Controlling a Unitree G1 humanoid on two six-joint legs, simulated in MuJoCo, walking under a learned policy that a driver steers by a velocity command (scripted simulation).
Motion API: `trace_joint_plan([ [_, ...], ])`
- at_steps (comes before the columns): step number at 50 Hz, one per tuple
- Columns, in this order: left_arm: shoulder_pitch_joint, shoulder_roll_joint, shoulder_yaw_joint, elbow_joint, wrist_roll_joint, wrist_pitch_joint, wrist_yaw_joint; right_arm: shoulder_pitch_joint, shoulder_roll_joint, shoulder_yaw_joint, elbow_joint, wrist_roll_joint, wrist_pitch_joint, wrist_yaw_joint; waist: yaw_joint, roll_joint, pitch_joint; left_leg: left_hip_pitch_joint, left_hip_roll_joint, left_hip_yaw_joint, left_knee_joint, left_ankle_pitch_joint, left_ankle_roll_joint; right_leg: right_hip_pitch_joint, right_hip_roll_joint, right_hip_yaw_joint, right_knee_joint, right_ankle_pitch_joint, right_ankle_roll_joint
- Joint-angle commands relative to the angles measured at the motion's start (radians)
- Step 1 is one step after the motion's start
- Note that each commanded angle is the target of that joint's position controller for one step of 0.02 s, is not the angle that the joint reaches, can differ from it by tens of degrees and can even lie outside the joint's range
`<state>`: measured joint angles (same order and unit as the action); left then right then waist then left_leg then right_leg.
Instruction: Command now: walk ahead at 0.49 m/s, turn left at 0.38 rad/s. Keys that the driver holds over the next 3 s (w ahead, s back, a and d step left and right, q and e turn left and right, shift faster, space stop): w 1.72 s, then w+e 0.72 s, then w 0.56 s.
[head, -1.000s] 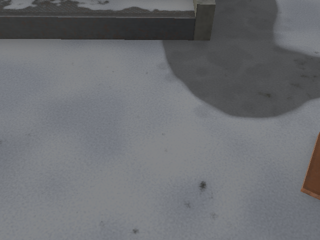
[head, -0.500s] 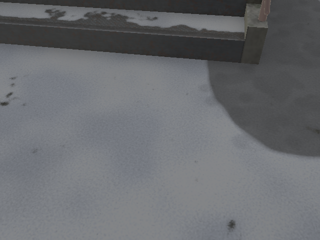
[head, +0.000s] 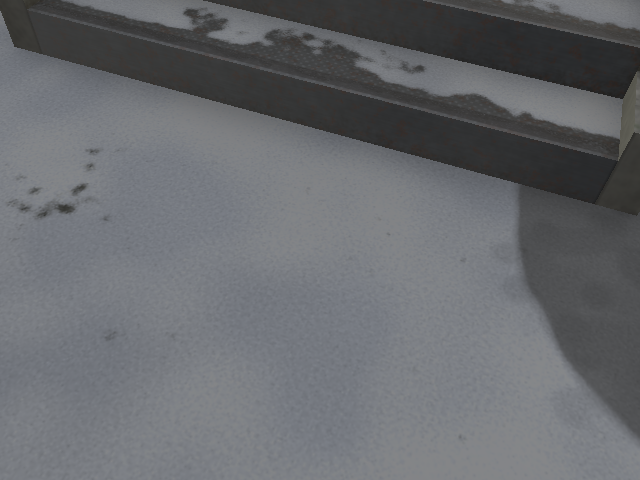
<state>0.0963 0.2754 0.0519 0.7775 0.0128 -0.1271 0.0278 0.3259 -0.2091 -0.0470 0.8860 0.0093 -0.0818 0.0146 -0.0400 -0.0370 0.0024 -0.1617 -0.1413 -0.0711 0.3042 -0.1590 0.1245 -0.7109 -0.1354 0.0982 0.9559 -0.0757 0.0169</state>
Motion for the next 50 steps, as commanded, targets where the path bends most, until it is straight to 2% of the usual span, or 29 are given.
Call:
trace_joint_plan([
  [1, -0.044, 0.015, 0.0, -0.051, -0.002, 0.001, 0.0, 0.045, -0.137, -0.027, -0.043, 0.007, -0.011, -0.023, -0.009, 0.097, 0.022, -0.104, 0.196, -0.119, -0.11, 0.252, 0.098, 0.119, 0.063, -0.076, -0.259, 0.214, 0.007],
  [5, -0.158, 0.03, -0.004, -0.084, -0.018, -0.007, -0.025, 0.106, -0.145, -0.025, -0.014, 0.011, -0.013, -0.022, -0.063, 0.127, 0.044, 0.021, 0.252, -0.179, -0.093, 0.176, 0.078, 0.11, 0.084, -0.073, -0.415, 0.272, -0.026],
  [8, -0.216, 0.051, -0.003, -0.125, -0.014, -0.023, -0.048, 0.147, -0.148, -0.025, 0.009, 0.005, -0.003, -0.031, -0.066, 0.118, 0.044, 0.21, 0.325, -0.233, -0.01, 0.281, 0.09, 0.015, 0.09, -0.062, -0.456, 0.151, -0.064],
  [10, -0.186, 0.068, 0.001, -0.13, -0.016, -0.032, -0.058, 0.124, -0.167, -0.03, 0.005, 0.001, 0.008, -0.037, -0.031, 0.121, 0.028, 0.258, 0.346, -0.241, 0.042, 0.414, 0.077, 0.065, 0.106, -0.074, -0.48, 0.05, -0.085],
  [11, -0.123, 0.084, 0.008, -0.116, -0.017, -0.034, -0.056, 0.101, -0.176, -0.031, -0.003, -0.002, 0.012, -0.036, 0.005, 0.135, -0.01, 0.247, 0.33, -0.224, 0.101, 0.587, 0.065, 0.18, 0.137, -0.102, -0.492, 0.015, -0.103],
  [12, 0.013, 0.111, 0.024, -0.08, -0.016, -0.034, -0.051, 0.075, -0.175, -0.027, -0.012, -0.008, 0.016, -0.032, 0.074, 0.135, -0.095, 0.211, 0.284, -0.192, 0.231, 0.743, 0.048, 0.381, 0.159, -0.122, -0.51, 0.049, -0.135],
  [13, 0.21, 0.153, 0.037, -0.042, -0.006, -0.032, -0.045, 0.038, -0.161, -0.016, -0.037, -0.018, 0.014, -0.024, 0.163, 0.103, -0.235, 0.053, 0.235, -0.162, 0.464, 0.649, 0.022, 0.689, 0.048, -0.007, -0.467, 0.1, -0.205],
  [14, 0.378, 0.229, 0.062, -0.012, 0.007, -0.021, -0.039, 0.171, -0.069, 0.01, -0.022, -0.009, -0.004, -0.013, 0.161, -0.134, -0.4, -0.33, 0.067, -0.067, 0.875, 0.209, -0.062, 1.115, -0.181, 0.382, -0.48, 0.01, -0.372],
  [15, 0.392, 0.161, 0.047, 0.017, -0.011, -0.014, -0.046, 0.218, -0.086, 0.017, -0.005, 0.008, -0.022, -0.006, 0.147, -0.235, -0.427, -0.512, 0.035, -0.115, 1.028, -0.386, -0.066, 1.167, -0.282, 0.657, -0.615, -0.104, -0.409],
  [16, 0.302, 0.099, 0.029, 0.0, -0.024, -0.008, -0.041, 0.113, -0.18, -0.006, -0.028, 0.027, -0.03, -0.004, 0.138, -0.138, -0.231, -0.6, 0.111, -0.124, 1.083, -0.335, -0.056, 1.016, -0.246, 0.555, -0.645, -0.197, -0.348],
  [17, 0.21, 0.076, 0.018, -0.02, -0.024, -0.001, -0.039, 0.016, -0.19, -0.008, -0.056, 0.026, -0.032, -0.006, 0.114, -0.024, -0.115, -0.591, 0.166, -0.075, 1.045, -0.239, -0.057, 0.843, -0.202, 0.409, -0.68, -0.156, -0.305],
  [18, 0.16, 0.063, 0.01, -0.023, -0.018, 0.001, -0.046, -0.033, -0.168, -0.009, -0.069, 0.012, -0.031, -0.009, 0.084, 0.042, -0.031, -0.57, 0.198, -0.043, 0.975, -0.186, -0.063, 0.702, -0.156, 0.321, -0.723, -0.066, -0.287],
  [19, 0.139, 0.047, 0.002, -0.024, -0.01, -0.001, -0.052, -0.029, -0.155, -0.015, -0.069, -0.001, -0.023, -0.013, 0.051, 0.035, -0.01, -0.523, 0.229, -0.036, 0.919, -0.15, -0.066, 0.623, -0.116, 0.252, -0.752, 0.001, -0.268],
  [22, 0.158, 0.062, 0.005, 0.004, -0.013, -0.006, -0.062, 0.017, -0.092, -0.006, -0.062, -0.004, -0.003, -0.018, 0.016, -0.02, -0.01, -0.468, 0.254, 0.0, 0.818, -0.097, -0.089, 0.534, -0.067, 0.127, -0.805, 0.146, -0.274],
  [25, 0.2, 0.103, 0.017, 0.029, -0.015, 0.0, -0.05, -0.095, -0.089, -0.004, -0.104, -0.013, -0.003, -0.023, 0.036, -0.015, 0.007, -0.521, 0.264, 0.022, 0.642, 0.047, -0.112, 0.537, -0.051, 0.054, -0.823, 0.24, -0.267],
  [28, 0.248, 0.111, 0.018, 0.051, -0.024, 0.012, -0.039, -0.217, -0.071, 0.004, -0.138, -0.01, -0.011, -0.015, 0.074, -0.02, 0.017, -0.472, 0.24, 0.046, 0.419, 0.216, -0.111, 0.54, -0.016, -0.01, -0.824, 0.218, -0.227],
  [31, 0.31, 0.127, 0.02, 0.081, -0.033, 0.019, -0.036, -0.315, -0.077, 0.007, -0.168, 0.001, -0.015, -0.005, 0.11, -0.026, 0.036, -0.451, 0.215, 0.057, 0.304, 0.265, -0.11, 0.596, -0.038, -0.001, -0.815, 0.147, -0.22],
  [34, 0.343, 0.129, 0.021, 0.106, -0.035, 0.034, -0.032, -0.39, -0.094, 0.005, -0.207, 0.008, -0.024, 0.012, 0.119, -0.03, 0.059, -0.493, 0.206, 0.048, 0.238, 0.194, -0.084, 0.712, -0.093, 0.031, -0.769, 0.157, -0.214],
  [36, 0.337, 0.144, 0.027, 0.112, -0.034, 0.045, -0.026, -0.386, -0.113, 0.0, -0.217, 0.007, -0.033, 0.022, 0.098, -0.04, 0.047, -0.454, 0.193, 0.054, 0.201, 0.119, -0.06, 0.766, -0.117, 0.041, -0.721, 0.219, -0.197],
  [38, 0.301, 0.157, 0.028, 0.106, -0.033, 0.056, -0.023, -0.254, -0.156, -0.023, -0.183, 0.004, -0.038, 0.021, 0.014, -0.052, -0.036, -0.233, 0.142, 0.1, 0.155, 0.09, -0.025, 0.758, -0.081, 0.004, -0.566, 0.472, -0.167],
  [39, 0.291, 0.133, 0.018, 0.095, -0.024, 0.057, -0.022, -0.084, -0.21, -0.048, -0.134, 0.001, -0.038, 0.013, -0.058, -0.033, -0.148, 0.02, 0.169, 0.073, 0.173, 0.126, 0.013, 0.663, -0.028, -0.038, -0.37, 0.492, -0.138],
  [40, 0.322, 0.08, -0.005, 0.065, 0.001, 0.047, -0.022, 0.1, -0.305, -0.071, -0.104, -0.013, -0.034, 0.004, -0.096, 0.122, -0.313, 0.373, 0.398, -0.199, 0.211, 0.177, 0.108, 0.391, 0.063, -0.094, -0.022, 0.154, -0.094],
  [41, 0.432, -0.019, -0.032, 0.075, -0.018, 0.025, -0.033, 0.139, -0.318, -0.073, -0.083, -0.009, -0.024, 0.011, -0.047, 0.346, -0.418, 0.604, 0.55, -0.607, 0.078, -0.028, 0.233, 0.055, 0.199, -0.044, 0.241, -0.495, -0.055],
  [42, 0.353, 0.104, -0.004, 0.076, -0.046, 0.01, -0.036, 0.112, -0.225, -0.05, -0.089, 0.002, -0.023, 0.011, -0.075, 0.229, -0.314, 0.527, 0.514, -0.594, 0.021, -0.152, 0.188, -0.055, 0.139, 0.035, 0.339, -0.494, -0.07],
  [43, 0.254, 0.139, 0.007, 0.043, -0.056, 0.003, -0.037, 0.021, -0.194, -0.037, -0.106, 0.006, -0.022, 0.008, -0.055, 0.172, -0.172, 0.373, 0.483, -0.45, -0.005, -0.104, 0.145, -0.091, 0.09, 0.003, 0.329, -0.386, -0.078],
  [44, 0.211, 0.127, 0.008, 0.036, -0.044, 0.006, -0.031, -0.056, -0.172, -0.027, -0.12, 0.0, -0.021, 0.011, -0.021, 0.088, -0.101, 0.224, 0.441, -0.346, -0.037, -0.002, 0.126, -0.045, 0.047, -0.021, 0.284, -0.295, -0.069],
  [45, 0.204, 0.112, 0.012, 0.032, -0.028, 0.013, -0.028, -0.1, -0.152, -0.023, -0.126, -0.008, -0.023, 0.014, 0.012, 0.084, -0.059, 0.118, 0.407, -0.28, -0.071, 0.062, 0.12, 0.002, 0.019, -0.024, 0.231, -0.241, -0.059],
  [47, 0.245, 0.072, 0.01, 0.04, -0.025, 0.036, -0.026, -0.118, -0.135, -0.019, -0.116, -0.014, -0.031, 0.02, 0.056, 0.116, -0.046, 0.014, 0.364, -0.195, -0.129, 0.118, 0.118, 0.091, -0.005, -0.026, 0.182, -0.192, -0.046],
  [50, 0.199, 0.06, 0.011, 0.018, -0.017, 0.053, -0.02, -0.08, -0.169, -0.029, -0.084, -0.012, -0.039, 0.012, 0.062, 0.099, -0.009, -0.024, 0.355, -0.114, -0.168, 0.221, 0.134, 0.045, -0.015, -0.038, 0.094, -0.105, -0.019],
])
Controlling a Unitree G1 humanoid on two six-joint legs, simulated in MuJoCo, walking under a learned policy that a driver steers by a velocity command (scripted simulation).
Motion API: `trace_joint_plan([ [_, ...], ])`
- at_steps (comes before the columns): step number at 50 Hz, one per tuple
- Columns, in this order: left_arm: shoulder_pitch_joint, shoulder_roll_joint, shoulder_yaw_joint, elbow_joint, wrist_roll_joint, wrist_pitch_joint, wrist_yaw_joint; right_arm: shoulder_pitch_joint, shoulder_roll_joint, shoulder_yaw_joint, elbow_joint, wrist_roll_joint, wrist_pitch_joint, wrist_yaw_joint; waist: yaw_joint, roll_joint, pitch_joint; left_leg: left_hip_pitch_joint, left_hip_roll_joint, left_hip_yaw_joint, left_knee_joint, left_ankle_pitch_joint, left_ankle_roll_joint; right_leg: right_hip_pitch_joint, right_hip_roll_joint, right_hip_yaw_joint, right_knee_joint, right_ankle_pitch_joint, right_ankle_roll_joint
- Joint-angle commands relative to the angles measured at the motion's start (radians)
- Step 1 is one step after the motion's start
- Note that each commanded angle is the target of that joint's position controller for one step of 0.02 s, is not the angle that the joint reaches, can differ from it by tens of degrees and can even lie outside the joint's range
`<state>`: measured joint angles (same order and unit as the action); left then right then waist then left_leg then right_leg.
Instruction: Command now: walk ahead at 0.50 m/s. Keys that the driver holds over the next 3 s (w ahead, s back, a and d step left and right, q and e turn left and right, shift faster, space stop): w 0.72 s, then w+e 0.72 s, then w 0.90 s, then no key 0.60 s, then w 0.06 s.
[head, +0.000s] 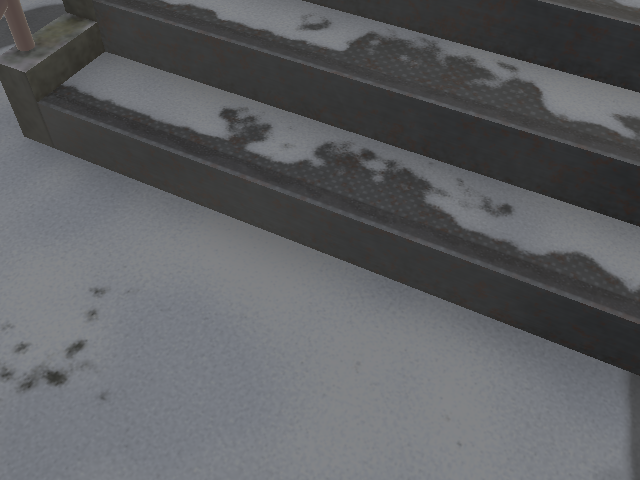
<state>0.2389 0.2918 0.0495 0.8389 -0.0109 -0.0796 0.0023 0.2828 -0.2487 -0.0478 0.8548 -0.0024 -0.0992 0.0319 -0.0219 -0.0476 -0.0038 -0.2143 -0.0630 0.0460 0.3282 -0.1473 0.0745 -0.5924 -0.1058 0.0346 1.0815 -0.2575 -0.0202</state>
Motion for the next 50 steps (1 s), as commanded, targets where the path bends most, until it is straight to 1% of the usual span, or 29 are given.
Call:
trace_joint_plan([
  [1, 0.019, 0.043, 0.014, -0.057, 0.009, 0.005, 0.007, -0.019, -0.137, -0.03, -0.043, 0.0, -0.019, -0.011, 0.035, 0.102, 0.008, 0.039, 0.275, -0.216, -0.198, 0.23, 0.183, -0.103, -0.047, 0.025, -0.082, 0.124, 0.025],
  [6, -0.152, 0.012, 0.003, -0.104, 0.006, -0.006, -0.007, 0.057, -0.157, -0.03, -0.003, 0.011, -0.003, -0.029, -0.021, 0.099, 0.037, 0.082, 0.24, -0.131, -0.203, 0.217, 0.136, -0.087, -0.014, -0.009, -0.375, 0.347, 0.022],
  [11, -0.287, 0.02, -0.003, -0.162, -0.008, -0.018, -0.033, 0.137, -0.174, -0.033, 0.048, 0.02, 0.017, -0.034, -0.063, 0.106, 0.075, 0.221, 0.297, -0.148, -0.147, 0.186, 0.125, -0.104, 0.017, -0.021, -0.517, 0.296, -0.002],
  [14, -0.262, 0.049, 0.005, -0.173, -0.006, -0.028, -0.047, 0.118, -0.193, -0.04, 0.056, 0.022, 0.03, -0.04, -0.026, 0.129, 0.051, 0.281, 0.325, -0.157, -0.07, 0.309, 0.1, -0.021, 0.043, -0.035, -0.565, 0.191, -0.041],
  [15, -0.198, 0.069, 0.016, -0.158, -0.004, -0.03, -0.046, 0.096, -0.201, -0.042, 0.053, 0.023, 0.035, -0.042, 0.017, 0.138, 0.013, 0.277, 0.31, -0.139, 0.003, 0.457, 0.085, 0.088, 0.073, -0.063, -0.585, 0.175, -0.059],
  [16, -0.058, 0.106, 0.037, -0.114, 0.0, -0.03, -0.041, 0.083, -0.189, -0.037, 0.05, 0.018, 0.039, -0.042, 0.084, 0.125, -0.071, 0.243, 0.26, -0.101, 0.158, 0.581, 0.062, 0.281, 0.104, -0.088, -0.602, 0.191, -0.086],
  [17, 0.13, 0.173, 0.06, -0.071, 0.009, -0.028, -0.031, 0.081, -0.155, -0.021, 0.028, 0.003, 0.038, -0.044, 0.151, 0.058, -0.213, 0.071, 0.204, -0.055, 0.424, 0.442, 0.027, 0.587, -0.013, 0.034, -0.559, 0.25, -0.142],
  [18, 0.224, 0.265, 0.083, -0.052, 0.018, -0.019, -0.029, 0.201, -0.036, 0.015, 0.018, 0.002, 0.015, -0.034, 0.12, -0.191, -0.351, -0.356, 0.029, -0.015, 0.822, -0.033, -0.049, 0.975, -0.254, 0.487, -0.629, 0.08, -0.299],
  [19, 0.24, 0.18, 0.058, -0.05, 0.012, -0.015, -0.029, 0.178, -0.089, 0.005, 0.037, 0.012, -0.009, -0.026, 0.14, -0.183, -0.393, -0.481, 0.024, -0.163, 0.96, -0.415, -0.039, 0.995, -0.291, 0.692, -0.757, -0.004, -0.304],
  [20, 0.157, 0.139, 0.042, -0.061, 0.007, -0.014, -0.027, 0.087, -0.164, -0.017, 0.008, 0.041, -0.021, -0.019, 0.126, -0.12, -0.235, -0.563, 0.083, -0.163, 1.007, -0.359, -0.023, 0.866, -0.26, 0.556, -0.776, -0.037, -0.255],
  [21, 0.073, 0.117, 0.034, -0.078, 0.006, -0.012, -0.025, 0.022, -0.161, -0.015, -0.009, 0.042, -0.023, -0.021, 0.095, -0.047, -0.137, -0.546, 0.139, -0.129, 0.966, -0.263, -0.018, 0.708, -0.222, 0.423, -0.8, 0.021, -0.228],
  [22, 0.017, 0.09, 0.026, -0.083, 0.012, -0.013, -0.03, -0.013, -0.147, -0.018, -0.015, 0.027, -0.018, -0.026, 0.067, -0.004, -0.065, -0.508, 0.171, -0.115, 0.902, -0.198, -0.023, 0.57, -0.18, 0.334, -0.839, 0.092, -0.216],
  [24, -0.022, 0.06, 0.019, -0.079, 0.02, -0.022, -0.036, 0.027, -0.112, -0.02, -0.003, 0.017, 0.007, -0.033, 0.012, -0.042, -0.038, -0.395, 0.205, -0.12, 0.826, -0.126, -0.031, 0.436, -0.127, 0.231, -0.903, 0.17, -0.203],
  [27, 0.007, 0.089, 0.027, -0.052, 0.015, -0.035, -0.032, 0.006, -0.088, -0.018, -0.01, 0.008, 0.029, -0.04, -0.003, -0.028, -0.01, -0.423, 0.212, -0.108, 0.74, -0.041, -0.056, 0.4, -0.114, 0.146, -0.948, 0.275, -0.222],
  [28, 0.096, 0.086, 0.028, 0.002, 0.031, -0.026, -0.027, -0.003, -0.058, 0.0, -0.015, -0.08, 0.051, -0.009, -0.009, 0.028, 0.018, -0.385, 0.193, -0.039, 0.695, -0.012, -0.065, 0.358, -0.09, 0.087, -0.959, 0.309, -0.201],
  [29, 0.112, 0.086, 0.029, 0.014, 0.03, -0.023, -0.027, -0.034, -0.041, 0.001, -0.028, -0.078, 0.06, 0.003, -0.005, -0.002, 0.038, -0.39, 0.193, -0.029, 0.635, 0.032, -0.071, 0.353, -0.067, 0.052, -0.961, 0.324, -0.192],
  [31, 0.116, 0.078, 0.028, 0.021, 0.024, -0.02, -0.03, -0.105, -0.045, 0.008, -0.046, -0.051, 0.064, 0.013, 0.015, -0.029, 0.048, -0.377, 0.188, -0.018, 0.515, 0.118, -0.074, 0.37, -0.051, 0.024, -0.966, 0.3, -0.172],
  [33, 0.13, 0.088, 0.032, 0.03, 0.022, -0.019, -0.03, -0.177, -0.055, 0.012, -0.064, -0.037, 0.062, 0.015, 0.039, -0.036, 0.054, -0.359, 0.175, -0.01, 0.399, 0.163, -0.072, 0.413, -0.058, 0.023, -0.974, 0.255, -0.164],
  [37, 0.187, 0.094, 0.034, 0.064, 0.03, -0.014, -0.018, -0.284, -0.075, 0.011, -0.106, -0.034, 0.053, 0.007, 0.071, -0.028, 0.076, -0.345, 0.153, -0.01, 0.269, 0.111, -0.053, 0.539, -0.109, 0.057, -0.937, 0.277, -0.162],
  [39, 0.185, 0.103, 0.037, 0.075, 0.031, -0.012, -0.01, -0.266, -0.09, 0.004, -0.113, -0.036, 0.042, 0.001, 0.055, -0.034, 0.076, -0.307, 0.136, -0.018, 0.225, 0.03, -0.037, 0.584, -0.133, 0.09, -0.878, 0.352, -0.155],
  [41, 0.154, 0.112, 0.039, 0.077, 0.031, -0.007, -0.007, -0.125, -0.101, -0.007, -0.075, -0.039, 0.022, -0.011, -0.013, -0.015, 0.024, -0.117, 0.096, -0.001, 0.123, -0.013, -0.017, 0.574, -0.107, 0.087, -0.727, 0.459, -0.132],
  [42, 0.164, 0.079, 0.028, 0.077, 0.03, -0.007, -0.009, 0.027, -0.14, -0.023, -0.023, -0.052, 0.005, -0.025, -0.062, 0.053, -0.073, 0.107, 0.122, -0.039, 0.081, -0.011, 0.009, 0.501, -0.038, 0.044, -0.528, 0.46, -0.113],
  [43, 0.176, 0.009, 0.006, 0.036, 0.007, -0.012, -0.011, 0.172, -0.232, -0.043, -0.015, -0.077, -0.008, -0.039, -0.103, 0.207, -0.219, 0.381, 0.377, -0.33, 0.032, -0.129, 0.07, 0.276, 0.061, -0.029, -0.221, 0.191, -0.078],
  [44, 0.25, -0.01, 0.005, 0.033, -0.004, -0.008, -0.007, 0.186, -0.31, -0.07, 0.005, -0.058, 0.007, -0.034, -0.067, 0.389, -0.25, 0.487, 0.522, -0.646, -0.084, -0.184, 0.14, 0.013, 0.187, -0.056, -0.02, -0.277, -0.071],
  [45, 0.199, 0.076, 0.027, 0.063, 0.018, 0.009, 0.0, 0.106, -0.205, -0.046, -0.016, -0.045, 0.015, -0.03, -0.044, 0.189, -0.14, 0.375, 0.472, -0.561, -0.091, -0.276, 0.109, -0.026, 0.112, 0.028, 0.058, -0.229, -0.089],
  [46, 0.154, 0.06, 0.027, 0.062, 0.019, 0.011, -0.009, 0.029, -0.137, -0.028, -0.03, -0.036, 0.013, -0.027, -0.021, 0.133, -0.047, 0.26, 0.426, -0.431, -0.118, -0.246, 0.086, -0.016, 0.073, 0.037, 0.048, -0.135, -0.09],
  [47, 0.134, 0.04, 0.025, 0.065, 0.017, 0.016, -0.015, -0.012, -0.098, -0.017, -0.033, -0.034, 0.009, -0.027, -0.002, 0.125, -0.009, 0.192, 0.387, -0.326, -0.149, -0.161, 0.059, 0.012, 0.044, 0.029, 0.021, -0.078, -0.084],
  [48, 0.12, 0.031, 0.026, 0.068, 0.03, 0.027, -0.02, -0.019, -0.08, -0.01, -0.027, -0.027, 0.004, -0.033, 0.01, 0.141, 0.025, 0.149, 0.358, -0.241, -0.168, -0.07, 0.042, 0.028, 0.028, 0.021, -0.001, -0.051, -0.073],
  [50, 0.108, 0.009, 0.024, 0.072, 0.041, 0.047, -0.032, 0.001, -0.082, -0.01, -0.01, -0.023, -0.011, -0.038, 0.023, 0.149, 0.025, 0.128, 0.332, -0.134, -0.171, 0.11, 0.035, 0.045, 0.029, -0.003, 0.013, 0.002, -0.053],
])
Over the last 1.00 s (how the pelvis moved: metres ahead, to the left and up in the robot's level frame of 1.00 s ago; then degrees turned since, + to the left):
0.57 0.03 0.00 4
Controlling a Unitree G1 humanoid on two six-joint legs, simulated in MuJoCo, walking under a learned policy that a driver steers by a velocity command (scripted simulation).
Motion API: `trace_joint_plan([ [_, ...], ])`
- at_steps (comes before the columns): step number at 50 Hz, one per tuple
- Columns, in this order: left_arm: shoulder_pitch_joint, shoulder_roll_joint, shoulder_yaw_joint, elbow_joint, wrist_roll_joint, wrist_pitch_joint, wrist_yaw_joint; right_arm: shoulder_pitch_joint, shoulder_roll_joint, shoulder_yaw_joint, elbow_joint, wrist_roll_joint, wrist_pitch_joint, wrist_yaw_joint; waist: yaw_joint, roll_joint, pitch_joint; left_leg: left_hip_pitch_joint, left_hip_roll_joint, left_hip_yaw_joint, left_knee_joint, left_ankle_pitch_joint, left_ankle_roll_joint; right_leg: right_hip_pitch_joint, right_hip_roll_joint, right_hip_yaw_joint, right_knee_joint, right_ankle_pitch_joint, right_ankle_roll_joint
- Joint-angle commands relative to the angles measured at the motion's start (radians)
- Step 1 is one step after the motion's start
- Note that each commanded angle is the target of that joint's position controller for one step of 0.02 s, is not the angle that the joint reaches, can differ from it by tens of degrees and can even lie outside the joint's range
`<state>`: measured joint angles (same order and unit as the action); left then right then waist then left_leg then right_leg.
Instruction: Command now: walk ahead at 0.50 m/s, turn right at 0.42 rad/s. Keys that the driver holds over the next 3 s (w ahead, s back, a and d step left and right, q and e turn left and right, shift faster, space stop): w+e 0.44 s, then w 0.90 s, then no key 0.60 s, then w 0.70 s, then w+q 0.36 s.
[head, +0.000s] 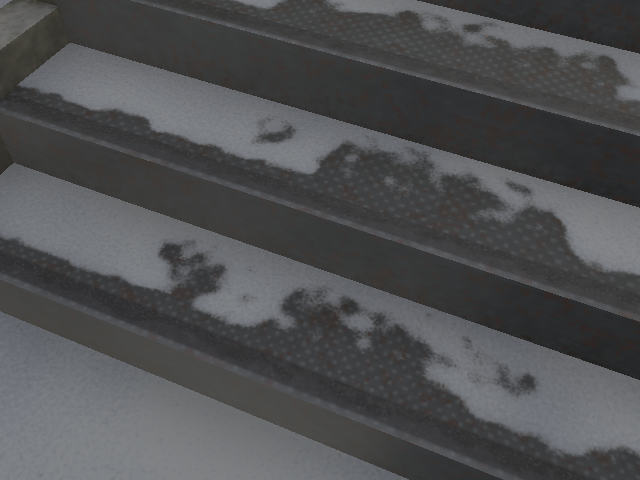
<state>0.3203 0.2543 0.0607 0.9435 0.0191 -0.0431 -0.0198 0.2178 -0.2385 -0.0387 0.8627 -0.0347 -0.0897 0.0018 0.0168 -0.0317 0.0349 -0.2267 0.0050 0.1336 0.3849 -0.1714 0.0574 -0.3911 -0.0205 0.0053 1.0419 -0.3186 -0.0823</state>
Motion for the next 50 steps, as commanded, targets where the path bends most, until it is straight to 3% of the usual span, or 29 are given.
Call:
trace_joint_plan([
  [1, 0.009, 0.039, 0.013, -0.038, 0.012, 0.016, -0.015, 0.081, -0.098, -0.022, -0.008, 0.015, -0.028, -0.009, -0.009, 0.127, -0.016, 0.149, 0.26, -0.176, -0.224, 0.22, 0.055, -0.175, -0.059, 0.019, 0.055, 0.09, 0.016],
  [8, -0.224, 0.006, -0.008, -0.108, 0.012, 0.018, -0.039, 0.122, -0.103, -0.021, 0.038, 0.015, -0.032, -0.018, -0.027, 0.113, 0.042, 0.156, 0.227, 0.025, -0.24, 0.343, 0.067, -0.227, -0.063, -0.047, -0.213, 0.288, 0.052],
  [12, -0.305, 0.009, -0.02, -0.142, 0.019, 0.017, -0.041, 0.146, -0.14, -0.031, 0.062, 0.017, -0.026, -0.023, -0.038, 0.112, 0.046, 0.217, 0.254, 0.083, -0.181, 0.517, 0.063, -0.145, -0.031, -0.114, -0.378, 0.265, 0.011],
  [15, -0.194, 0.041, -0.007, -0.115, 0.024, 0.027, -0.018, 0.15, -0.151, -0.037, 0.065, 0.013, -0.011, -0.031, 0.008, 0.136, -0.036, 0.264, 0.275, 0.123, 0.043, 0.867, 0.06, -0.011, 0.046, -0.159, -0.344, 0.105, -0.058],
  [17, -0.012, 0.062, 0.014, -0.066, 0.026, 0.012, -0.006, 0.104, -0.184, -0.046, 0.043, 0.021, 0.014, -0.021, 0.093, 0.107, -0.121, 0.208, 0.265, 0.131, 0.374, 0.846, 0.039, 0.188, 0.112, -0.163, -0.465, 0.087, -0.109],
  [18, 0.121, 0.139, 0.045, -0.031, 0.04, 0.002, 0.008, 0.089, -0.174, -0.043, 0.023, 0.021, 0.019, -0.016, 0.158, 0.03, -0.174, 0.028, 0.224, 0.127, 0.669, 0.544, -0.003, 0.384, 0.044, -0.028, -0.558, 0.089, -0.148],
  [19, 0.043, 0.284, 0.073, -0.057, 0.043, -0.001, 0.015, 0.161, -0.024, -0.011, -0.028, 0.008, 0.01, -0.004, 0.023, -0.232, -0.163, -0.369, 0.044, 0.09, 1.004, -0.382, -0.066, 0.572, -0.263, 0.442, -0.596, 0.376, -0.265],
  [20, 0.092, 0.288, 0.081, -0.058, 0.004, 0.012, 0.011, 0.077, -0.098, -0.019, -0.054, -0.005, 0.003, 0.004, 0.09, -0.077, -0.226, -0.485, 0.005, -0.137, 1.076, -0.358, -0.07, 0.56, -0.309, 0.671, -0.746, 0.216, -0.35],
  [22, -0.033, 0.172, 0.054, -0.07, -0.016, 0.018, 0.021, 0.009, -0.105, -0.019, -0.065, 0.001, -0.009, 0.006, 0.019, 0.018, -0.002, -0.512, 0.094, -0.154, 0.964, -0.162, -0.065, 0.329, -0.249, 0.473, -0.819, 0.107, -0.278],
  [23, -0.078, 0.131, 0.041, -0.082, -0.016, 0.009, 0.023, 0.021, -0.113, -0.019, -0.052, -0.002, -0.004, 0.0, -0.019, 0.047, 0.016, -0.442, 0.114, -0.154, 0.88, -0.115, -0.067, 0.27, -0.205, 0.379, -0.828, 0.296, -0.229],
  [25, -0.083, 0.097, 0.025, -0.087, -0.011, -0.016, 0.025, 0.067, -0.085, -0.012, -0.034, -0.02, 0.035, 0.002, -0.047, 0.026, -0.053, -0.343, 0.094, -0.117, 0.934, -0.108, -0.092, 0.24, -0.158, 0.245, -0.775, 0.73, -0.204],
  [27, -0.027, 0.1, 0.022, -0.063, -0.013, -0.033, 0.023, 0.087, -0.051, -0.005, -0.033, -0.02, 0.057, 0.006, -0.056, 0.026, -0.11, -0.379, 0.084, -0.098, 1.01, -0.092, -0.093, 0.283, -0.132, 0.169, -0.72, 0.963, -0.168],
  [30, 0.091, 0.101, 0.015, -0.019, -0.009, -0.022, 0.038, 0.02, -0.036, -0.006, -0.059, -0.021, 0.075, 0.016, -0.018, 0.0, -0.073, -0.582, 0.092, -0.082, 1.105, -0.057, -0.085, 0.352, -0.108, 0.185, -0.726, 0.759, -0.136],
  [32, 0.196, 0.087, 0.009, 0.015, -0.002, -0.022, 0.044, -0.05, 0.001, 0.003, -0.082, -0.012, 0.089, 0.007, 0.033, -0.07, -0.053, -0.805, 0.07, -0.052, 1.425, -0.146, -0.077, 0.417, -0.144, 0.277, -0.748, 0.515, -0.201],
  [35, 0.254, 0.08, -0.006, 0.045, 0.003, -0.031, 0.047, -0.234, 0.011, 0.017, -0.188, -0.016, 0.086, -0.003, 0.047, 0.011, 0.062, -1.178, 0.088, -0.09, 1.607, -0.279, -0.048, 0.479, -0.201, 0.388, -0.798, 0.093, -0.24],
  [36, 0.269, 0.075, -0.011, 0.058, 0.006, -0.036, 0.049, -0.268, 0.018, 0.024, -0.213, -0.019, 0.084, -0.001, 0.047, 0.026, 0.083, -1.249, 0.085, -0.093, 1.617, -0.298, -0.041, 0.491, -0.205, 0.396, -0.808, 0.034, -0.23],
  [37, 0.302, 0.078, -0.017, 0.074, 0.021, -0.041, 0.048, -0.381, 0.08, 0.053, -0.274, -0.018, 0.08, -0.016, 0.092, -0.055, 0.133, -1.432, 0.045, -0.052, 1.874, -0.411, -0.022, 0.538, -0.25, 0.414, -0.812, 0.182, -0.228],
  [38, 0.296, 0.094, -0.017, 0.083, 0.021, -0.051, 0.048, -0.419, 0.084, 0.065, -0.328, -0.013, 0.073, -0.028, 0.067, -0.043, 0.137, -1.499, 0.057, -0.099, 1.894, -0.471, 0.003, 0.555, -0.28, 0.391, -0.819, 0.185, -0.2],
  [40, 0.262, 0.079, -0.035, 0.103, 0.013, -0.061, 0.041, -0.444, 0.071, 0.081, -0.376, 0.002, 0.06, -0.034, 0.031, -0.004, 0.142, -1.432, 0.06, -0.085, 1.743, -0.505, 0.028, 0.468, -0.229, 0.283, -0.861, 0.174, -0.137],
  [41, 0.269, 0.063, -0.047, 0.132, -0.012, -0.05, 0.041, -0.478, 0.094, 0.106, -0.419, -0.005, 0.064, -0.03, 0.019, 0.025, 0.141, -1.29, 0.074, -0.04, 1.54, -0.468, 0.037, 0.349, -0.164, 0.218, -0.93, 0.204, -0.099],
  [42, 0.275, 0.054, -0.057, 0.145, -0.018, -0.044, 0.048, -0.489, 0.087, 0.11, -0.443, -0.005, 0.072, -0.024, 0.03, 0.02, 0.133, -1.173, 0.058, 0.014, 1.437, -0.434, 0.027, 0.286, -0.145, 0.199, -0.998, 0.308, -0.111],
  [43, 0.264, 0.073, -0.054, 0.134, -0.034, -0.034, 0.061, -0.442, 0.095, 0.118, -0.441, -0.015, 0.089, -0.013, 0.019, 0.062, 0.067, -0.898, 0.05, 0.056, 1.25, -0.341, 0.034, 0.214, -0.152, 0.152, -1.082, 0.584, -0.119],
  [44, 0.221, 0.064, -0.058, 0.104, -0.034, -0.033, 0.058, -0.364, 0.091, 0.115, -0.412, -0.004, 0.1, -0.007, 0.01, 0.065, 0.007, -0.642, 0.025, 0.105, 1.108, -0.262, 0.037, 0.161, -0.121, 0.081, -1.069, 0.853, -0.116],
  [45, 0.171, 0.095, -0.052, 0.078, -0.042, -0.041, 0.059, -0.192, 0.115, 0.113, -0.354, 0.0, 0.103, -0.01, -0.078, -0.062, -0.137, -0.369, -0.015, 0.083, 1.054, -0.195, 0.064, 0.193, -0.141, 0.01, -0.949, 1.39, -0.12],
  [46, 0.152, 0.177, -0.029, 0.053, -0.072, -0.05, 0.058, -0.051, 0.029, 0.082, -0.314, 0.014, 0.1, -0.024, -0.182, -0.13, -0.297, -0.098, -0.084, 0.065, 0.949, -0.165, 0.07, 0.209, -0.156, 0.027, -0.736, 1.913, -0.112],
  [47, 0.145, 0.241, -0.002, 0.054, -0.077, -0.061, 0.052, 0.077, -0.021, 0.052, -0.272, 0.019, 0.098, -0.024, -0.23, -0.177, -0.384, -0.022, -0.091, 0.009, 0.814, -0.16, 0.071, 0.33, -0.198, 0.066, -0.549, 2.005, -0.094],
  [48, 0.093, 0.26, 0.017, 0.044, -0.069, -0.069, 0.041, 0.184, -0.072, 0.025, -0.21, -0.008, 0.085, -0.016, -0.278, -0.153, -0.416, 0.038, -0.097, -0.053, 0.629, -0.206, 0.096, 0.382, -0.177, 0.041, -0.283, 1.913, -0.075],
  [49, 0.165, 0.13, 0.001, 0.017, -0.046, -0.086, 0.019, 0.244, -0.18, -0.008, -0.146, -0.037, 0.07, -0.016, -0.205, 0.169, -0.41, 0.201, 0.17, -0.562, 0.407, -0.022, 0.234, 0.103, 0.001, 0.07, 0.139, 0.93, -0.022],
  [50, 0.154, 0.103, 0.008, -0.018, 0.002, -0.088, -0.017, 0.259, -0.241, -0.039, -0.107, -0.011, 0.107, -0.038, -0.192, 0.354, -0.534, 0.219, 0.311, -1.122, 0.011, -0.003, 0.328, -0.08, 0.228, 0.162, 0.609, 0.173, 0.004],
])
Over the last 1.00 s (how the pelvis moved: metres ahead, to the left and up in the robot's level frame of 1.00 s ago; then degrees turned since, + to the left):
0.52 -0.02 0.00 -6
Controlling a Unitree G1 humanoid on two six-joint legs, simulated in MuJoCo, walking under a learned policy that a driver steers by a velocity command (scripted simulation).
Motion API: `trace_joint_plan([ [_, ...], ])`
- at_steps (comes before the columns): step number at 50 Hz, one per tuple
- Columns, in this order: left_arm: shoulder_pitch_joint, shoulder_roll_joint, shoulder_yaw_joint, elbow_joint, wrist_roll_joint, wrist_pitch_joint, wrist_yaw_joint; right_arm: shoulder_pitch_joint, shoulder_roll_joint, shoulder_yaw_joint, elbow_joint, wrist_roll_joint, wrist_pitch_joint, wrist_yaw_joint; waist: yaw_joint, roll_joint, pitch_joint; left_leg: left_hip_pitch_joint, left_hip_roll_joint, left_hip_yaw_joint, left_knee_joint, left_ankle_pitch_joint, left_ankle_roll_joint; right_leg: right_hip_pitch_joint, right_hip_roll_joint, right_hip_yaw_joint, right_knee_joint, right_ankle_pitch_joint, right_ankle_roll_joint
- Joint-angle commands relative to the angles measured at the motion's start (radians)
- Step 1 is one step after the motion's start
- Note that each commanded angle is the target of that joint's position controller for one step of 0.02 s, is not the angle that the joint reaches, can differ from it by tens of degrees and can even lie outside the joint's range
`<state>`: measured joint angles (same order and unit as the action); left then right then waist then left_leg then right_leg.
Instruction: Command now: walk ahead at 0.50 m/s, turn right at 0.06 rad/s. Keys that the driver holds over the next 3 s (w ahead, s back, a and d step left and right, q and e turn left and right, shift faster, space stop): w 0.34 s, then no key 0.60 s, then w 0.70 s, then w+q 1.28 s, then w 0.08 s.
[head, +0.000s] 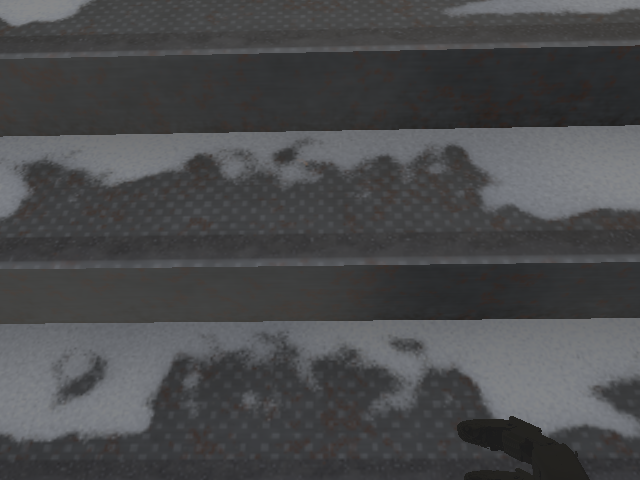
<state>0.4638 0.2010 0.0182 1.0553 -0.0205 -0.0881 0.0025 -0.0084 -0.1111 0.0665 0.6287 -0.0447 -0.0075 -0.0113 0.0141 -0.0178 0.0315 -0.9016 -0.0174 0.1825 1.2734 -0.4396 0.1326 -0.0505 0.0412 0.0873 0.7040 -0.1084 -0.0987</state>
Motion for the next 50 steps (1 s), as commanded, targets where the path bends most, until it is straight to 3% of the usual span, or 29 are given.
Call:
trace_joint_plan([
  [1, -0.023, 0.086, 0.04, -0.194, 0.08, -0.03, -0.048, 0.33, -0.307, -0.141, 0.126, 0.035, 0.022, -0.021, -0.079, 0.157, -0.394, 0.742, 0.341, -1.135, -0.905, -0.124, 0.231, -0.551, 0.084, 0.15, 1.131, -0.039, 0.011],
  [2, -0.136, 0.033, 0.025, -0.252, 0.091, -0.013, -0.043, 0.25, -0.189, -0.116, 0.178, 0.034, 0.012, -0.017, -0.034, 0.021, -0.159, 0.55, 0.303, -1.021, -0.892, -0.443, 0.19, -0.676, 0.031, 0.068, 1.171, -0.018, -0.001],
  [3, -0.17, 0.082, 0.023, -0.201, 0.034, 0.021, -0.081, 0.333, -0.08, -0.07, 0.202, -0.023, -0.025, 0.05, -0.183, -0.047, 0.084, 0.472, 0.257, -0.897, -0.902, -0.238, 0.236, -0.943, 0.103, 0.309, 1.336, 0.114, -0.083],
  [5, -0.123, 0.031, 0.004, -0.246, 0.052, 0.043, -0.097, 0.264, -0.008, -0.05, 0.316, -0.045, -0.032, 0.094, -0.012, -0.03, -0.032, 0.467, 0.267, -0.76, -0.921, 0.096, 0.21, -1.057, 0.093, 0.3, 1.535, 0.173, -0.181],
  [9, -0.149, 0.039, -0.018, -0.294, 0.04, 0.054, -0.079, 0.131, -0.023, -0.041, 0.369, -0.062, -0.102, 0.106, 0.13, -0.044, -0.054, 0.319, 0.11, -0.21, -0.961, 0.188, 0.06, -1.098, 0.007, 0.132, 1.301, 0.159, -0.204],
  [10, -0.207, 0.013, -0.031, -0.301, 0.03, 0.054, -0.095, 0.237, -0.036, -0.039, 0.396, -0.079, -0.115, 0.088, 0.094, 0.086, -0.071, 0.35, 0.088, -0.185, -0.971, 0.222, 0.065, -1.152, 0.005, 0.037, 1.513, 0.103, -0.178],
  [13, -0.407, -0.05, -0.075, -0.369, 0.04, 0.058, -0.078, 0.506, -0.045, -0.02, 0.48, -0.107, -0.094, 0.079, 0.007, 0.073, -0.019, 0.571, 0.142, -0.275, -1.0, 0.185, 0.061, -1.451, -0.013, 0.032, 1.57, -0.038, -0.177],
  [15, -0.554, 0.009, -0.074, -0.42, 0.04, 0.066, -0.059, 0.594, -0.072, -0.015, 0.5, -0.12, -0.091, 0.105, -0.043, 0.03, -0.057, 0.68, 0.154, -0.276, -1.018, 0.179, 0.054, -1.48, -0.062, -0.018, 1.286, 0.089, -0.16],
  [19, -0.761, -0.034, -0.09, -0.471, 0.071, 0.128, -0.068, 0.726, -0.08, -0.007, 0.512, -0.065, -0.093, 0.132, -0.103, 0.135, -0.049, 0.793, 0.259, -0.318, -1.138, 0.51, 0.119, -1.421, -0.131, -0.197, 1.028, -0.063, -0.083],
  [20, -0.685, -0.071, -0.095, -0.436, 0.084, 0.131, -0.083, 0.651, -0.081, -0.005, 0.465, -0.04, -0.107, 0.128, -0.053, 0.18, -0.053, 0.791, 0.261, -0.254, -1.119, 0.751, 0.105, -1.281, -0.123, -0.231, 0.968, -0.104, -0.076],
  [21, -0.71, -0.036, -0.089, -0.477, 0.069, 0.14, -0.095, 0.497, -0.168, -0.025, 0.416, -0.009, -0.12, 0.138, 0.039, 0.176, -0.115, 0.552, 0.236, -0.188, -1.122, 1.312, 0.123, -0.875, -0.069, -0.271, 0.75, -0.069, -0.078],
  [22, -0.732, -0.013, -0.08, -0.487, 0.048, 0.141, -0.105, 0.552, -0.241, -0.042, 0.414, 0.019, -0.142, 0.135, 0.032, 0.216, -0.175, 0.565, 0.244, -0.187, -1.088, 1.636, 0.132, -0.686, 0.004, -0.314, 0.683, -0.084, -0.019],
  [24, -0.54, 0.038, -0.055, -0.426, 0.049, 0.132, -0.092, 0.514, -0.324, -0.082, 0.425, 0.051, -0.15, 0.135, 0.119, 0.237, -0.162, 0.863, 0.281, -0.177, -0.926, 1.887, 0.079, -0.636, 0.068, -0.281, 0.315, -0.135, -0.015],
  [25, -0.356, 0.091, -0.032, -0.361, 0.053, 0.119, -0.058, 0.476, -0.319, -0.096, 0.402, 0.031, -0.15, 0.137, 0.139, 0.198, -0.281, 0.79, 0.275, -0.177, -0.754, 1.946, 0.009, -0.38, 0.035, -0.187, 0.26, 0.01, -0.072],
  [26, -0.175, 0.119, -0.031, -0.283, 0.028, 0.113, -0.049, 0.635, -0.196, -0.077, 0.405, -0.032, -0.149, 0.147, 0.091, -0.017, -0.595, 0.504, 0.204, -0.25, -0.519, 1.586, -0.045, 0.094, -0.138, 0.19, 0.23, 0.342, -0.263],
  [27, 0.128, 0.154, -0.004, -0.197, 0.118, 0.134, -0.048, 0.55, -0.158, -0.083, 0.409, -0.005, -0.111, 0.156, 0.26, -0.223, -0.604, 0.277, -0.032, -0.301, -0.085, 0.431, -0.086, 0.204, -0.331, 0.645, -0.148, 0.359, -0.414],
  [28, 0.137, 0.217, 0.036, -0.169, 0.139, 0.104, -0.046, 0.5, -0.175, -0.117, 0.425, 0.036, -0.089, 0.162, 0.238, -0.155, -0.393, 0.097, -0.071, -0.477, 0.373, 0.366, -0.061, -0.025, -0.347, 0.773, -0.263, -0.017, -0.338],
  [29, -0.011, 0.227, 0.036, -0.171, 0.107, 0.058, -0.036, 0.447, -0.177, -0.142, 0.386, 0.048, -0.083, 0.122, 0.143, -0.107, -0.251, 0.017, -0.065, -0.515, 0.476, 0.369, -0.053, -0.161, -0.313, 0.653, -0.294, -0.09, -0.262],
  [30, -0.16, 0.144, 0.023, -0.146, 0.072, 0.05, -0.047, 0.414, -0.135, -0.128, 0.365, 0.029, -0.067, 0.102, 0.07, -0.125, -0.253, -0.04, -0.093, -0.476, 0.673, 0.371, -0.026, -0.217, -0.301, 0.554, -0.299, 0.075, -0.278],
  [31, -0.259, 0.024, -0.008, -0.124, 0.058, 0.038, -0.058, 0.364, -0.119, -0.118, 0.33, 0.01, -0.061, 0.083, 0.011, 0.017, -0.246, -0.083, -0.086, -0.476, 0.702, 0.369, 0.015, -0.253, -0.277, 0.411, -0.272, 0.169, -0.242],
  [33, -0.41, -0.141, -0.063, -0.12, 0.062, 0.018, -0.06, 0.366, -0.031, -0.082, 0.309, 0.012, -0.05, 0.056, -0.091, 0.073, -0.214, -0.095, -0.006, -0.436, 0.551, 0.268, 0.039, -0.367, -0.205, 0.141, -0.309, 0.277, -0.14],
  [36, -0.412, -0.097, -0.053, -0.146, 0.078, -0.007, -0.06, 0.329, -0.061, -0.07, 0.313, 0.027, -0.046, 0.083, -0.134, 0.086, -0.222, 0.011, 0.104, -0.296, 0.343, 0.268, -0.071, -0.463, -0.11, -0.108, -0.329, 0.245, -0.051],
  [38, -0.555, 0.054, -0.026, -0.256, 0.077, -0.024, -0.065, 0.452, -0.144, -0.094, 0.374, 0.043, -0.057, 0.122, -0.201, -0.022, -0.207, 0.476, 0.08, -0.155, 0.214, 0.348, -0.164, -0.782, -0.007, -0.271, -0.434, 0.358, 0.008],
  [41, -0.524, 0.152, 0.001, -0.283, 0.045, -0.034, -0.052, 0.333, -0.207, -0.114, 0.33, -0.001, -0.089, 0.118, -0.143, -0.005, -0.156, 0.588, 0.085, -0.177, -0.122, 0.38, -0.257, -0.65, -0.091, -0.177, -0.403, 0.262, -0.046],
  [42, -0.486, 0.163, 0.013, -0.272, 0.039, -0.034, -0.062, 0.287, -0.207, -0.11, 0.308, -0.004, -0.09, 0.1, -0.116, -0.014, -0.121, 0.51, 0.119, -0.222, -0.32, 0.346, -0.259, -0.494, -0.171, -0.104, -0.361, 0.255, -0.096],
  [45, -0.256, 0.024, -0.001, -0.164, -0.025, -0.025, -0.12, 0.206, -0.156, -0.089, 0.284, 0.027, -0.083, 0.057, -0.056, 0.015, -0.108, 0.499, 0.104, -0.172, -0.864, 0.463, -0.227, -0.208, -0.231, 0.022, -0.178, 0.277, -0.112],
  [47, 0.057, -0.03, 0.012, -0.109, -0.003, -0.012, -0.128, 0.117, -0.251, -0.098, 0.242, 0.055, -0.092, 0.036, 0.148, 0.126, -0.266, 0.636, 0.147, -0.264, -0.749, 0.896, -0.037, -0.133, -0.104, -0.068, -0.115, 0.14, 0.028],
  [48, -0.017, 0.002, 0.005, -0.119, 0.009, -0.002, -0.126, 0.058, -0.205, -0.097, 0.238, 0.07, -0.076, 0.057, 0.099, 0.118, -0.214, 0.534, 0.136, -0.269, -0.766, 0.548, -0.027, -0.13, -0.088, -0.107, -0.136, -0.011, 0.052],
  [50, -0.229, 0.132, 0.051, -0.17, 0.058, 0.023, -0.108, 0.146, -0.221, -0.12, 0.272, 0.046, -0.045, 0.076, 0.022, 0.024, -0.06, 0.423, 0.078, -0.239, -0.801, -0.033, -0.022, -0.254, -0.118, -0.064, -0.238, -0.374, -0.03],
])
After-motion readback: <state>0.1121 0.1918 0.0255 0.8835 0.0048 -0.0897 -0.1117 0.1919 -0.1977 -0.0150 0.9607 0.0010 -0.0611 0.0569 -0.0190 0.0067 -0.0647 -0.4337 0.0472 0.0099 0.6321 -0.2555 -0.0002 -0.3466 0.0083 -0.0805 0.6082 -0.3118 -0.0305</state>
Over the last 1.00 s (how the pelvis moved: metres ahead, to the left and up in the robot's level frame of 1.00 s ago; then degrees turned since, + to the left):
0.50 -0.10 0.03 -21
